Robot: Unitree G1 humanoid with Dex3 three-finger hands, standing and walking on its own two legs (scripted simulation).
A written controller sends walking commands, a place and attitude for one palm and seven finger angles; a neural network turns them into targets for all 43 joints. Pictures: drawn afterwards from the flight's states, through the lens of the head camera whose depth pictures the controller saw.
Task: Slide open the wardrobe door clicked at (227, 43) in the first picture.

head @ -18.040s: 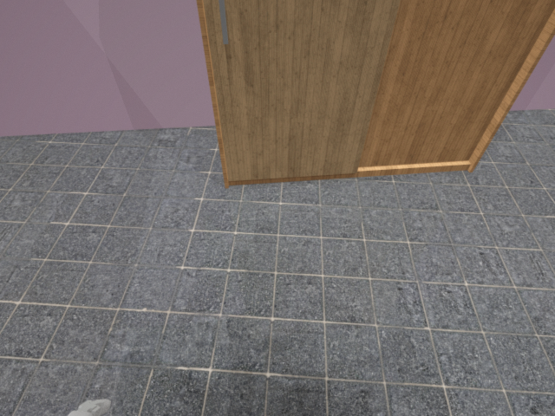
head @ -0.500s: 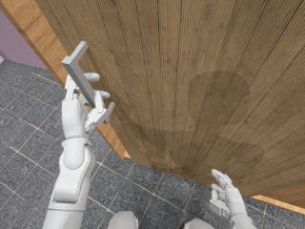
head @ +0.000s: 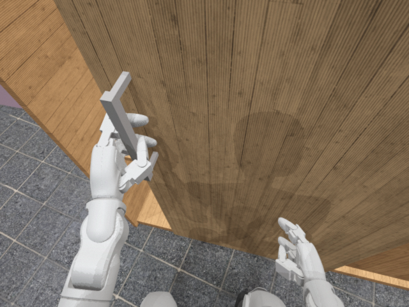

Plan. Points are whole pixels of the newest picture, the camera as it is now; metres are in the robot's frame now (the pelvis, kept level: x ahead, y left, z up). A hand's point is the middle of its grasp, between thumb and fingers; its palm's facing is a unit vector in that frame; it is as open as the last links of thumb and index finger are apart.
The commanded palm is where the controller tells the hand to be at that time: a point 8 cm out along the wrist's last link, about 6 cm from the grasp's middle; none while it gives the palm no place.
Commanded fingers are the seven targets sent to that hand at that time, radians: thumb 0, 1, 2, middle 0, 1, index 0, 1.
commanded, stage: step sideways, sliding the door along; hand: left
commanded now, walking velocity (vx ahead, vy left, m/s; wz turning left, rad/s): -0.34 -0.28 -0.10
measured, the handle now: (137, 136) +0.35 +0.19 +0.12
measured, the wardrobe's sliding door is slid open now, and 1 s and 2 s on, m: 0.20 0.45 0.49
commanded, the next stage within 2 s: stop walking and hold the door there in 1.44 s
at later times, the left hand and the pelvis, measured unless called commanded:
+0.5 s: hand (219, 182) +0.28 +0.03 +0.13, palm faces +0.07 -1.00 -0.05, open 5.8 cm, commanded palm +0.26 +0.02 +0.12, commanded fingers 0.00 0.90 0.90 -0.45 -1.40 -0.45 -1.40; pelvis -0.07 -0.08 +0.02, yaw -5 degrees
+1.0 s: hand (305, 201) +0.27 -0.09 +0.13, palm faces +0.09 -0.99 -0.07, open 5.9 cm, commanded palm +0.25 -0.11 +0.12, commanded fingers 0.00 0.90 0.90 -0.45 -1.40 -0.45 -1.40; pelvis -0.11 -0.22 +0.02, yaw -4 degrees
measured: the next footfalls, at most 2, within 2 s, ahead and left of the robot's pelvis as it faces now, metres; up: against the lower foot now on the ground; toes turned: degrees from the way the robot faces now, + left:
left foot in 0.24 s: -0.04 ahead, +0.10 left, +0.00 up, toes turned +5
right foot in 0.60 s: -0.03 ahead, -0.28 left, +0.00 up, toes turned -9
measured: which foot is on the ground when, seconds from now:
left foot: down 0.00-0.00, up 0.02-0.22, down 0.24-0.62, up 0.64-0.78, down 0.80-1.00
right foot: down 0.00-0.22, up 0.24-0.58, down 0.60-0.78, up 0.80-1.00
